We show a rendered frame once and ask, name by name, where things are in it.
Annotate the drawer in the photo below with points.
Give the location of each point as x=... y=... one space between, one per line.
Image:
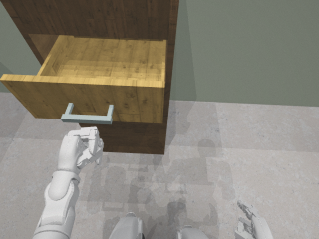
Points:
x=93 y=73

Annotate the left robot hand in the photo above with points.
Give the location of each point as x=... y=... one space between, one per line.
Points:
x=85 y=142

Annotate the robot left forearm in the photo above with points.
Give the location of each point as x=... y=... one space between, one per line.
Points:
x=60 y=196

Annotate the left robot shin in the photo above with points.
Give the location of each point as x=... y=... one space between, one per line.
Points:
x=130 y=214

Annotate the right robot hand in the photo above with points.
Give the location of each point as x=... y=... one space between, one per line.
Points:
x=257 y=229

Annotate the handle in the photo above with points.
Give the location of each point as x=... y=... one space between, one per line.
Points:
x=90 y=119

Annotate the cabinet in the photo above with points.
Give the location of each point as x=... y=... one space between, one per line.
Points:
x=42 y=21

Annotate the left robot thigh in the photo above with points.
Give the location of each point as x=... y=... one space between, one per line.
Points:
x=129 y=227

